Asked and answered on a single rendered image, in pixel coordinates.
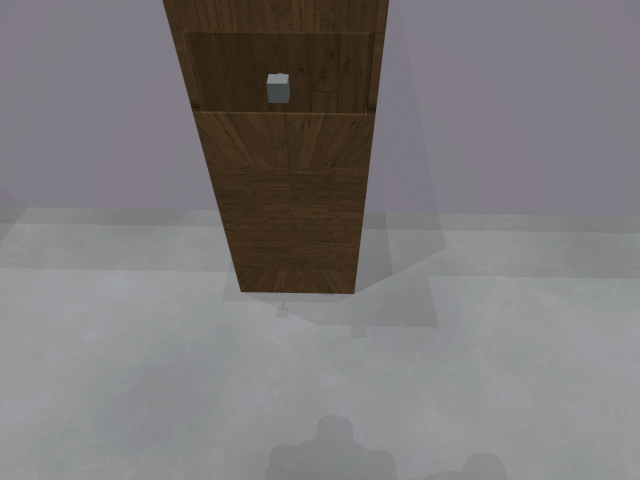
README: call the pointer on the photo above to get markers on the drawer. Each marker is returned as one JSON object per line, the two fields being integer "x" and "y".
{"x": 328, "y": 70}

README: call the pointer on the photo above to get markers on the cabinet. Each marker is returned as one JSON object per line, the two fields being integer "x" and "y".
{"x": 290, "y": 187}

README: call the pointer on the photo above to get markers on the handle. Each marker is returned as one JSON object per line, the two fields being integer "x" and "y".
{"x": 278, "y": 88}

